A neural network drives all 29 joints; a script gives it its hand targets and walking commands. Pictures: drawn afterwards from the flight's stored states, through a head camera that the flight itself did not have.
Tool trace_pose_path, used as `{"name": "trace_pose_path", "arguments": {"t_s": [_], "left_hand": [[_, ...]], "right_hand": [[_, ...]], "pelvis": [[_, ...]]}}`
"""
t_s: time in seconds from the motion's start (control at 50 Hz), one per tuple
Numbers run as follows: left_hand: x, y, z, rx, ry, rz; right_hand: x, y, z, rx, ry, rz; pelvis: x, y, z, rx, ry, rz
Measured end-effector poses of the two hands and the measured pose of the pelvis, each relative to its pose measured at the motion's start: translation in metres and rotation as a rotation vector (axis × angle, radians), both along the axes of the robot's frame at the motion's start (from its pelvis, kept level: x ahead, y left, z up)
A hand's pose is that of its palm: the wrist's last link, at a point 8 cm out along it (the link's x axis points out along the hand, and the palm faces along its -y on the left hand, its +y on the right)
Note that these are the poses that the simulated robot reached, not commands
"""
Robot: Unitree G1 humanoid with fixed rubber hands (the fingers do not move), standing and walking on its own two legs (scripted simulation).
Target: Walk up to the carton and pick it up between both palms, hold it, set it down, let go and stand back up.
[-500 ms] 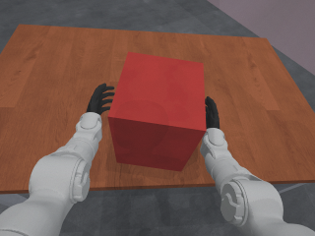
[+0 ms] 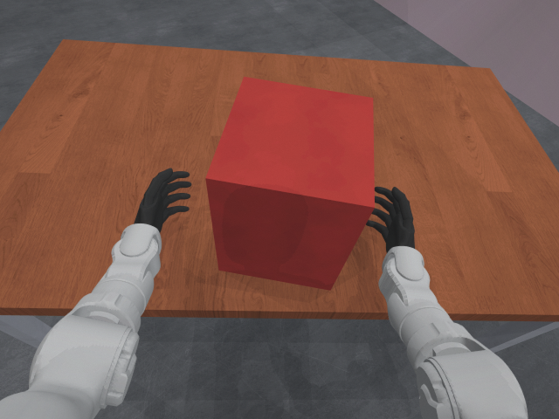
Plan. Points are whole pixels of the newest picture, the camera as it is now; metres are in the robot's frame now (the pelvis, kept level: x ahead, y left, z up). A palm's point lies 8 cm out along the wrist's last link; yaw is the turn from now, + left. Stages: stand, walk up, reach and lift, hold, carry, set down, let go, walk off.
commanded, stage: set down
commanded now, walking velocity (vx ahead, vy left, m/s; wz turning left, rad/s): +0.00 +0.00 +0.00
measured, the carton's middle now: (290, 190) +0.46 -0.02 +0.03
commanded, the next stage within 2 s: none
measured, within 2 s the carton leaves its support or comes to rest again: neither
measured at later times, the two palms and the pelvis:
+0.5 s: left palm (128, 259) +0.34 +0.21 +0.02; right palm (396, 275) +0.31 -0.17 +0.02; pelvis +0.00 -0.01 +0.02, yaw +0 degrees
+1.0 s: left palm (101, 316) +0.26 +0.22 +0.02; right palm (421, 327) +0.24 -0.19 +0.02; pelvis +0.02 +0.00 +0.03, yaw -1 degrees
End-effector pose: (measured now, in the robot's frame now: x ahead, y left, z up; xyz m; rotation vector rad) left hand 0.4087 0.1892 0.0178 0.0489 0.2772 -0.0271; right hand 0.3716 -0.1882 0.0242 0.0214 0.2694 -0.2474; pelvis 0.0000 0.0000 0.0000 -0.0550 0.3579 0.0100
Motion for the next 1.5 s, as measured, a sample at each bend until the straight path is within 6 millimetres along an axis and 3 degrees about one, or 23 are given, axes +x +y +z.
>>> {"name": "trace_pose_path", "arguments": {"t_s": [0.2, 0.36, 0.54, 0.78, 0.96, 1.14, 1.5], "left_hand": [[-0.017, 0.008, 0.013, -0.006, -0.024, 0.021], [-0.038, 0.013, 0.017, -0.008, -0.033, 0.017], [-0.075, 0.024, -0.002, -0.011, 0.032, 0.048], [-0.12, 0.033, 0.0, -0.02, 0.023, 0.03], [-0.145, 0.034, 0.004, -0.027, 0.027, 0.009], [-0.169, 0.038, 0.006, -0.034, 0.035, 0.007], [-0.217, 0.041, -0.002, -0.018, 0.09, 0.049]], "right_hand": [[-0.018, 0.014, 0.007, 0.014, 0.012, 0.008], [-0.034, 0.019, 0.014, 0.007, -0.023, 0.006], [-0.061, 0.016, -0.002, 0.024, 0.024, -0.012], [-0.105, 0.011, -0.011, 0.024, 0.025, -0.028], [-0.127, 0.0, -0.001, 0.023, 0.007, -0.037], [-0.149, 0.002, 0.003, 0.029, 0.02, -0.022], [-0.185, 0.006, -0.007, 0.024, 0.087, -0.004]], "pelvis": [[-0.012, -0.004, 0.001, 0.01, -0.074, 0.004], [-0.008, -0.006, 0.01, 0.009, -0.143, -0.002], [-0.002, -0.008, 0.018, 0.017, -0.222, -0.003], [0.014, -0.008, 0.027, 0.019, -0.32, -0.017], [0.023, -0.006, 0.03, 0.02, -0.37, -0.025], [0.027, -0.002, 0.031, 0.023, -0.401, -0.028], [0.022, 0.002, 0.032, 0.031, -0.443, -0.04]]}}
